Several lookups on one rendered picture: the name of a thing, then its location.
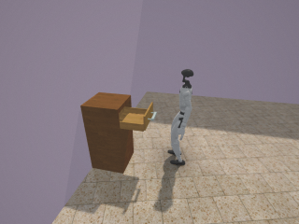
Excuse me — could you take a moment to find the handle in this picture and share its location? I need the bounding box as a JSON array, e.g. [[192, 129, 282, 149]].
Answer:
[[149, 112, 157, 121]]

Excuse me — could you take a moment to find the left robot hand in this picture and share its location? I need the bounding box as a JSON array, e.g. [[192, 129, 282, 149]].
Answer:
[[176, 127, 185, 141]]

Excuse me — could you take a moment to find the robot thigh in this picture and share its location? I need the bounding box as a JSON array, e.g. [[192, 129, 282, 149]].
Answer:
[[171, 119, 183, 146], [171, 112, 179, 132]]

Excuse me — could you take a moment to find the drawer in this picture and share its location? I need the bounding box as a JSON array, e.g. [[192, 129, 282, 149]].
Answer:
[[119, 102, 153, 132]]

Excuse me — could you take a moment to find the cabinet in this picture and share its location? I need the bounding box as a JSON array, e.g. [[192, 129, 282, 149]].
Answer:
[[80, 92, 134, 174]]

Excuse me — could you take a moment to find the robot right thigh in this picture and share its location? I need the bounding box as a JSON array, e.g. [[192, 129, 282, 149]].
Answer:
[[171, 112, 179, 132]]

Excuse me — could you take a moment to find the robot left thigh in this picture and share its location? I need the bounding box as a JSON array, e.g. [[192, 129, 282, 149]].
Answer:
[[171, 119, 183, 146]]

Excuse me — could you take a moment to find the robot left forearm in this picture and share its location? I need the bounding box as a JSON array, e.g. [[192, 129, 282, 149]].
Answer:
[[180, 107, 191, 129]]

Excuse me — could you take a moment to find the robot left upper arm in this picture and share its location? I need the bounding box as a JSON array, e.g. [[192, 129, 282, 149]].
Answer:
[[182, 89, 192, 111]]

